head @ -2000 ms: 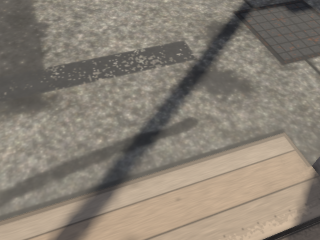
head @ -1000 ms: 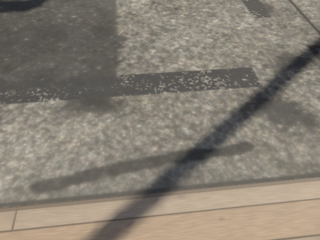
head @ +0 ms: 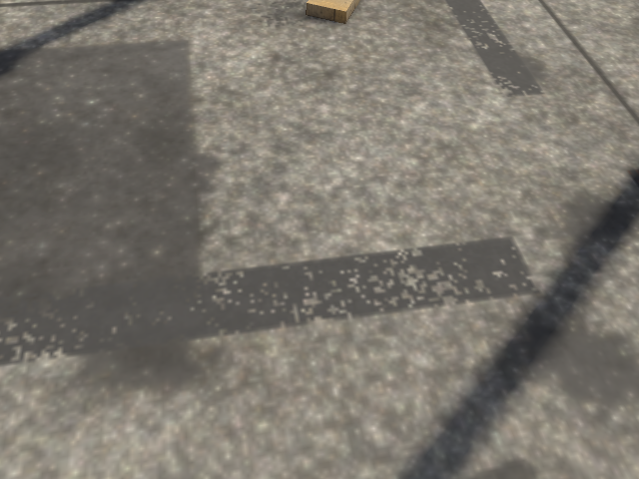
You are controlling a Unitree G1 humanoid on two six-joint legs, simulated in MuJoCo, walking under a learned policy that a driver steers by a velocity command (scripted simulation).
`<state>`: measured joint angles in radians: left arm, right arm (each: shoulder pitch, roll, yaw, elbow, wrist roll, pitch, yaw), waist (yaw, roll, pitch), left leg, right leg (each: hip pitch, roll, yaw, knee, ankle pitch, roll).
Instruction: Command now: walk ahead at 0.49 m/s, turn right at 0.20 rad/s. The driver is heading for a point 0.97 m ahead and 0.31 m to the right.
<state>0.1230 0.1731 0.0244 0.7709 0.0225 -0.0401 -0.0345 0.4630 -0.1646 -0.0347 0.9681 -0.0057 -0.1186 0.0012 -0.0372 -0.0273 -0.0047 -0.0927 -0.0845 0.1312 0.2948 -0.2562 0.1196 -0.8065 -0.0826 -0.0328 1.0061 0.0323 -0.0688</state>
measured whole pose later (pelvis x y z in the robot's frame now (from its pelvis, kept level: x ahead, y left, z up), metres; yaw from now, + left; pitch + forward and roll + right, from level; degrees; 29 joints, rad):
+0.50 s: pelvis +0.30 -0.03 +0.00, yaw -15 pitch +1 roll +0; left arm 0.40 0.24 0.07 0.91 0.00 -0.06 0.00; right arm 0.10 -0.23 -0.03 0.72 -0.05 -0.05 0.01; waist 0.04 0.03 0.03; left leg -0.68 0.12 -0.06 0.94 -0.16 -0.04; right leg -0.09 0.16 0.06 0.29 -0.22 -0.14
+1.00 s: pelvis +0.58 -0.05 +0.00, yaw -32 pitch +1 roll +1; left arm 0.20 0.30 0.07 0.74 0.04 0.01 -0.05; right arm 0.36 -0.25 -0.05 0.81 -0.02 -0.09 0.00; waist -0.03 -0.06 0.02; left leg -0.13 -0.01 0.16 0.31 -0.20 0.04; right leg -0.65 -0.04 0.03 1.09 -0.20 -0.04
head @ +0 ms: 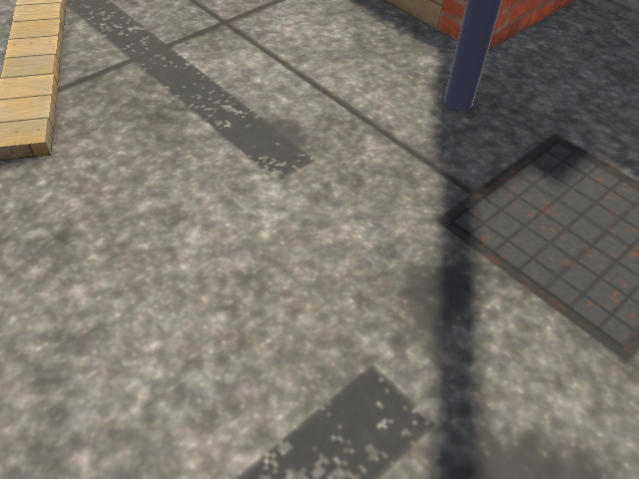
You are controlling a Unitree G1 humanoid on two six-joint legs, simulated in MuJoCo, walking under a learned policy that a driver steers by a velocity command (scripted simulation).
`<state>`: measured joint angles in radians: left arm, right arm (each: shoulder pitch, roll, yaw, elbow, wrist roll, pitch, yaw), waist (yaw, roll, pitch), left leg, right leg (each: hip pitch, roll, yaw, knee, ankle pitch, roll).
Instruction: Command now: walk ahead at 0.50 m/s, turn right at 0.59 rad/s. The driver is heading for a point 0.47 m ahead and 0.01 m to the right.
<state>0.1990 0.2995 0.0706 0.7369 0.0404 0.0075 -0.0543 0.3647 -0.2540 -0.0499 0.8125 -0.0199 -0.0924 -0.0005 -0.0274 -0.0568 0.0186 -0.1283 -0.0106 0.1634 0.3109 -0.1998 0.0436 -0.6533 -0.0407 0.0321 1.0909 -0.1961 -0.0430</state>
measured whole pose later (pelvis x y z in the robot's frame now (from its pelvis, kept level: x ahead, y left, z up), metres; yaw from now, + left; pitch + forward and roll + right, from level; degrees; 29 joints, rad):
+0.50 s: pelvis +0.26 -0.07 +0.00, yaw -8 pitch +0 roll +0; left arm 0.31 0.23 0.04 0.84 0.02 -0.07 0.00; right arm 0.29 -0.26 -0.05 0.83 -0.02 -0.02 0.03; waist -0.01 0.04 0.03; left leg -0.58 0.08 -0.02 1.08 -0.25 0.02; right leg -0.12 0.07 -0.10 0.31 -0.20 -0.10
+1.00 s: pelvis +0.40 -0.06 -0.01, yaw -6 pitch -1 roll +0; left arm 0.23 0.19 0.01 0.99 0.02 0.02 0.03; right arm 0.23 -0.19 -0.01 0.95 -0.02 -0.02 -0.02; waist 0.00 -0.02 0.05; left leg -0.30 -0.04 0.08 0.42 -0.10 0.08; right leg -0.30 -0.01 0.02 0.72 -0.42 -0.01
